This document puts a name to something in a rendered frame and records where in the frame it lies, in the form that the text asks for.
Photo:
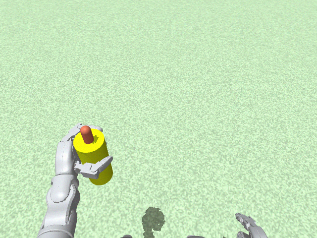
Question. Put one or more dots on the left robot arm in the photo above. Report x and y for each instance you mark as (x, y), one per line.
(62, 200)

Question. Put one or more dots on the bottle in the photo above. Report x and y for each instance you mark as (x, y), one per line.
(90, 146)

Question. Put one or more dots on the right robot hand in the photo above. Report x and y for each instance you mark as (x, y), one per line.
(250, 225)

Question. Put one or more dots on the left robot hand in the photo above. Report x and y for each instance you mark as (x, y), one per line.
(67, 160)

